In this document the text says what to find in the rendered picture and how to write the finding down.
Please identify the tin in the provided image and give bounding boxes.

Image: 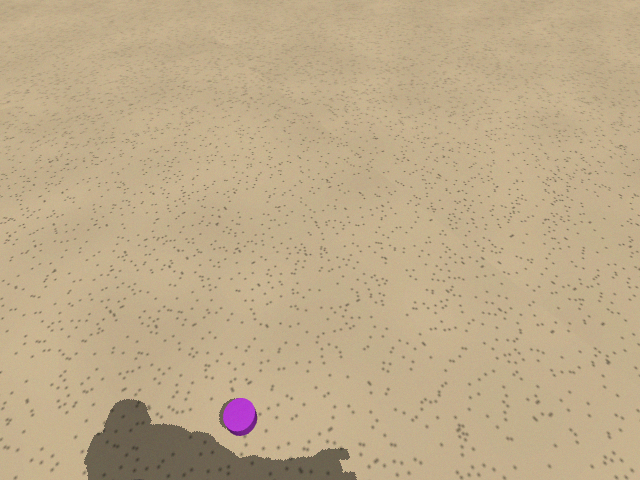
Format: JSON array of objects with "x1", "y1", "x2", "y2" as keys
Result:
[{"x1": 223, "y1": 398, "x2": 257, "y2": 436}]

